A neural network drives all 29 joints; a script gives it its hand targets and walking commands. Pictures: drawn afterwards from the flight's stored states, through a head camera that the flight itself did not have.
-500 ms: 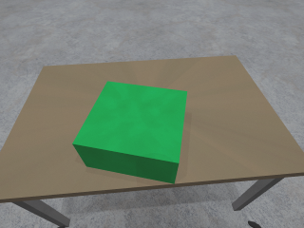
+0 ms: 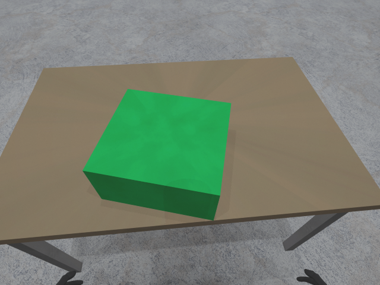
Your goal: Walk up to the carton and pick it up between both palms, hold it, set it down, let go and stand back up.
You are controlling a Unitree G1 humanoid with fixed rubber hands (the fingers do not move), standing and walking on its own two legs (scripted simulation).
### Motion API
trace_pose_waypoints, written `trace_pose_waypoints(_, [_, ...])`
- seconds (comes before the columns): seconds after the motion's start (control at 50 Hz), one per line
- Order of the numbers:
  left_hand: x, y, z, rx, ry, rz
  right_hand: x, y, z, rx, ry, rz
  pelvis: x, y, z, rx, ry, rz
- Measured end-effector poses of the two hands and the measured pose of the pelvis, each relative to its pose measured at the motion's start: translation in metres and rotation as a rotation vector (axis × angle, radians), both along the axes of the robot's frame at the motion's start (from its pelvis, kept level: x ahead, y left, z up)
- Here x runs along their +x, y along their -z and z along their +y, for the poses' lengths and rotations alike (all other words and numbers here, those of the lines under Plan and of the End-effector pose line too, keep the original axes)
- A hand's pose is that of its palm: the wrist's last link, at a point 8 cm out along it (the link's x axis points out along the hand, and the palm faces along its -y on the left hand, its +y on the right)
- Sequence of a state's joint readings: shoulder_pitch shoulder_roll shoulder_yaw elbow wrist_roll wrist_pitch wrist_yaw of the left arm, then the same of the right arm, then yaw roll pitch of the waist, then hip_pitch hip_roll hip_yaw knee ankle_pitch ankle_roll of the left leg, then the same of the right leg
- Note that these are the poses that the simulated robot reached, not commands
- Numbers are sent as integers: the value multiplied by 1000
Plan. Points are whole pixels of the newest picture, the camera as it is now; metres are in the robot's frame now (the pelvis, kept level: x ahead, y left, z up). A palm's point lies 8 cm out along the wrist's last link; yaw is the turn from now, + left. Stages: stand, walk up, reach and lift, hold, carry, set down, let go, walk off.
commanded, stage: reach and lift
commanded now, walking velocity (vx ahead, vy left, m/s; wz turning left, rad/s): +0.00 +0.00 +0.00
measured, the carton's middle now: (167, 150) +0.47 +0.06 -0.06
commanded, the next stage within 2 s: none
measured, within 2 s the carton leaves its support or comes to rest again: neither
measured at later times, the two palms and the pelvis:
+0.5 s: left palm out of the picture +0.13 +0.30 -0.09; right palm out of the picture +0.09 -0.25 -0.08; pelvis -0.03 +0.01 +0.00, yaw -1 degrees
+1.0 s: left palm out of the picture +0.13 +0.32 -0.06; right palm out of the picture +0.12 -0.19 -0.06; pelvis -0.02 +0.05 +0.00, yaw -2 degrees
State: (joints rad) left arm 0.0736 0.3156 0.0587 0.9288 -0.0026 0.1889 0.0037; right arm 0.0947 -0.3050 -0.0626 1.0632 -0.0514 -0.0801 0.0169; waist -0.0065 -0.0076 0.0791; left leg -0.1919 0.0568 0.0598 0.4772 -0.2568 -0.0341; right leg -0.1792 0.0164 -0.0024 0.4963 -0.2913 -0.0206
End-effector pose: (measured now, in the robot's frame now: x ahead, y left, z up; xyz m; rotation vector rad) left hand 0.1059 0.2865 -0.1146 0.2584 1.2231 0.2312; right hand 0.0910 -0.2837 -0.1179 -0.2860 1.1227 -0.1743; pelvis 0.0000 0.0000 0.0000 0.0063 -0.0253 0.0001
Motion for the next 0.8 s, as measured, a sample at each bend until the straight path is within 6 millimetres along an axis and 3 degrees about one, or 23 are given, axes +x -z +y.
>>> trace_pose_waypoints(0.1, [31, 4, -5, -14, 26, -17, 36, -1, 4, 4, -47, -117, -19, 14, -2, -7, -13, 6])
trace_pose_waypoints(0.18, [50, 0, -14, -41, 59, -114, 50, -15, 13, -5, -44, -226, -26, 16, -4, -11, -12, -27])
trace_pose_waypoints(0.32, [42, -10, -14, -58, 50, -170, 33, -36, 27, -11, -27, -270, -24, 8, -1, -11, -9, -71])
trace_pose_waypoints(0.52, [20, -24, 14, -35, 35, -205, -2, -38, 41, -3, 20, -268, -27, 4, 14, -2, 17, -73])
trace_pose_waypoints(0.8, [31, -46, 25, -76, 99, -349, 20, -49, 83, 66, 38, -421, -32, 2, 38, -2, 41, -74])
